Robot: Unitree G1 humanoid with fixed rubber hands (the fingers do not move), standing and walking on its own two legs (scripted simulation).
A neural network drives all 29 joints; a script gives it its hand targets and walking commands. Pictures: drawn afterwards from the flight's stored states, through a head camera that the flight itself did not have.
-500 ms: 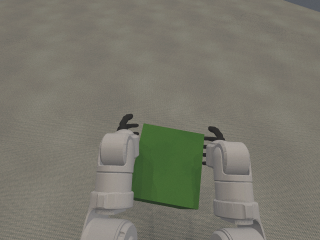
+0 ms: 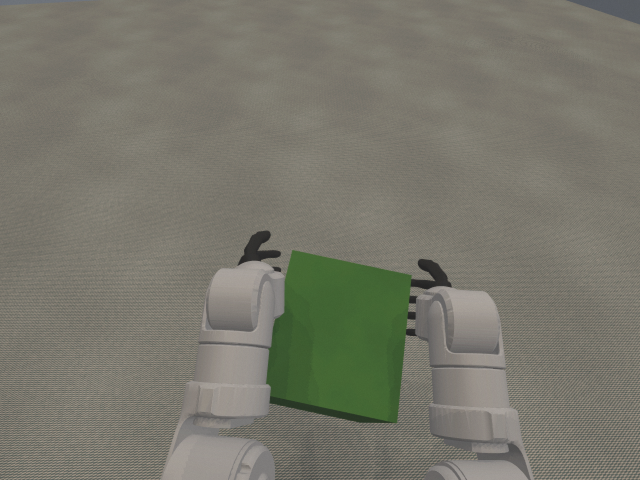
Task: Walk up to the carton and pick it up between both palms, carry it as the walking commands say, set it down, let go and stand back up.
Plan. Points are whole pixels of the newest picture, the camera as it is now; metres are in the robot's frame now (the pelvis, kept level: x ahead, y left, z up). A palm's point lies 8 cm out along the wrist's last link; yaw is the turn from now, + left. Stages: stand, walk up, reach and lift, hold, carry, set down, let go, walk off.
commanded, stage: carry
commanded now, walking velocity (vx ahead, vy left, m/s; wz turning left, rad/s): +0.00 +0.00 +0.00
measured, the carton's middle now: (330, 347) +0.31 +0.02 -0.02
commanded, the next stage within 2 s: none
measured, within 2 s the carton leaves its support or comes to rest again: neither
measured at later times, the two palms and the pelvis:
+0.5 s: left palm (295, 270) +0.34 +0.07 +0.11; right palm (477, 298) +0.32 -0.16 +0.10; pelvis +0.02 -0.04 +0.00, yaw -1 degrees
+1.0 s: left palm (305, 264) +0.35 +0.05 +0.10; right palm (489, 288) +0.34 -0.18 +0.09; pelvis +0.05 -0.06 +0.00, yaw -1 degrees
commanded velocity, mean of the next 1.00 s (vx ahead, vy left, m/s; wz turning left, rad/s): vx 0.00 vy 0.00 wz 0.00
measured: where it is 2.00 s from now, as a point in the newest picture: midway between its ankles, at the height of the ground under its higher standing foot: outside the picture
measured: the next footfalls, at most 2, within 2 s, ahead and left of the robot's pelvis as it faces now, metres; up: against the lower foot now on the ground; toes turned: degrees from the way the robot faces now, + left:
none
